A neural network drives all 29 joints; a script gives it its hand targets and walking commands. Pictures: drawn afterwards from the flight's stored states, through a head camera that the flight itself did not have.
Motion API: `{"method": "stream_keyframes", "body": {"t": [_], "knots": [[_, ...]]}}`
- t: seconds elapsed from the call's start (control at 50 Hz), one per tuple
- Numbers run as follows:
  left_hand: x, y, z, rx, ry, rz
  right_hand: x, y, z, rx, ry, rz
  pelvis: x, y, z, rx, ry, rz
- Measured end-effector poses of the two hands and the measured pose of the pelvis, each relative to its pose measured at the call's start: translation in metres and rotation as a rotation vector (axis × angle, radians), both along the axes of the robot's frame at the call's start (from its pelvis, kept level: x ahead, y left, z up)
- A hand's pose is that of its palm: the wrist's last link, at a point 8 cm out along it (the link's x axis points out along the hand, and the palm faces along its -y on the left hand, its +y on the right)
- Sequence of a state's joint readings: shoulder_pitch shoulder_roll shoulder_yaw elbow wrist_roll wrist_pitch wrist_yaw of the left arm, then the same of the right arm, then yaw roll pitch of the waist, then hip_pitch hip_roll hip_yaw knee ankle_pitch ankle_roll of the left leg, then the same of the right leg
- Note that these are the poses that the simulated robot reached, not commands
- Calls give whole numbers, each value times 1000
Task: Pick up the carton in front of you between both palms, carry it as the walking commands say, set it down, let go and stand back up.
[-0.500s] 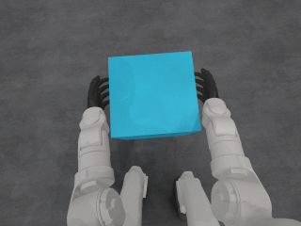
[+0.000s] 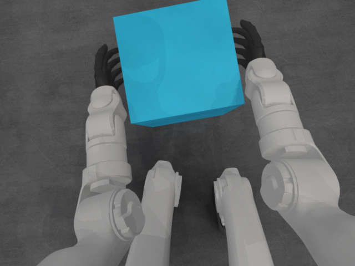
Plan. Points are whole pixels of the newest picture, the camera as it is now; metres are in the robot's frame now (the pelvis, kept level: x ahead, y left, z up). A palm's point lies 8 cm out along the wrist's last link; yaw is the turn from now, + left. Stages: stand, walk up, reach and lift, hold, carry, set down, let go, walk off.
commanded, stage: set down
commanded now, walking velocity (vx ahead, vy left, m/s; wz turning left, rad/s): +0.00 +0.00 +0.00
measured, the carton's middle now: (180, 77) +0.51 +0.07 -0.18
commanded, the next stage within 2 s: none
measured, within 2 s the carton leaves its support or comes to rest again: rests again in 1.04 s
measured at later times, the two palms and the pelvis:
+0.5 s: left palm (123, 94) +0.47 +0.23 -0.25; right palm (228, 68) +0.56 -0.06 -0.26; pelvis -0.01 -0.01 -0.10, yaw +1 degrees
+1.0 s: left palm (127, 98) +0.47 +0.22 -0.29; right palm (227, 73) +0.56 -0.06 -0.30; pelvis -0.01 -0.01 -0.12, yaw +1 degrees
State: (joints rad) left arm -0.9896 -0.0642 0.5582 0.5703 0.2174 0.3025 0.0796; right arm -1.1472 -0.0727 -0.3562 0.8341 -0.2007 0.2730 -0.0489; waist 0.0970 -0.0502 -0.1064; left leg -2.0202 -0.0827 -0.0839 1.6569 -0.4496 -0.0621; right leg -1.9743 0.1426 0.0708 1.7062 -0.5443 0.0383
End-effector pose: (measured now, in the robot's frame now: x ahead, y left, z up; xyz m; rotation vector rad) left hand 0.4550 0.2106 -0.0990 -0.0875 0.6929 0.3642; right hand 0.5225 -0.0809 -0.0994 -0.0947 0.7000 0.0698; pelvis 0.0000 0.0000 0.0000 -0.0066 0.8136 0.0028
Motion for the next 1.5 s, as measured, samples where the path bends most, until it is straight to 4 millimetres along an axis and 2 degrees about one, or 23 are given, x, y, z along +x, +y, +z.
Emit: {"method": "stream_keyframes", "body": {"t": [0.26, 0.5, 0.58, 0.76, 1.06, 1.5], "knots": [[10, 7, -79, 16, 26, 29, 22, 10, -82, -14, 18, 58, -10, -7, -53, 18, 11, -12], [19, 16, -154, 20, 53, 57, 41, 21, -160, -31, 39, 114, -10, -9, -97, 34, -22, -15], [21, 17, -170, 21, 61, 60, 44, 22, -177, -30, 46, 123, -8, -8, -106, 37, -56, -24], [25, 16, -177, 7, 58, 55, 49, 20, -184, -31, 46, 126, -1, -8, -118, 45, -69, -22], [15, 15, -192, 1, 97, 14, 39, 16, -202, -46, 79, 146, -7, -14, -125, 56, -120, -26], [16, 22, -199, -4, 105, -33, 42, 18, -206, 4, 65, 186, -11, -17, -135, 70, -161, -25]]}}
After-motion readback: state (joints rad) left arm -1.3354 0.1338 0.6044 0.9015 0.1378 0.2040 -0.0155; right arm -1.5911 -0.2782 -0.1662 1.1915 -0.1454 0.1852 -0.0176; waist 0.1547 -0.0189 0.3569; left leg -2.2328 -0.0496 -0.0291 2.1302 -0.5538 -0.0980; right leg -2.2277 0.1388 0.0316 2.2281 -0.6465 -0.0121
